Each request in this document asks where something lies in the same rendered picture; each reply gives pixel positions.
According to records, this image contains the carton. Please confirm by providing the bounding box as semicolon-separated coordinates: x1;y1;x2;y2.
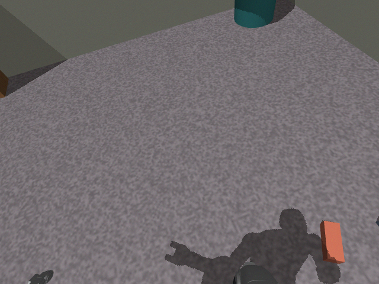
320;221;345;264

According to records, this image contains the left robot hand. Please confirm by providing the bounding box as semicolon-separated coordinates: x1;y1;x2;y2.
28;270;53;284

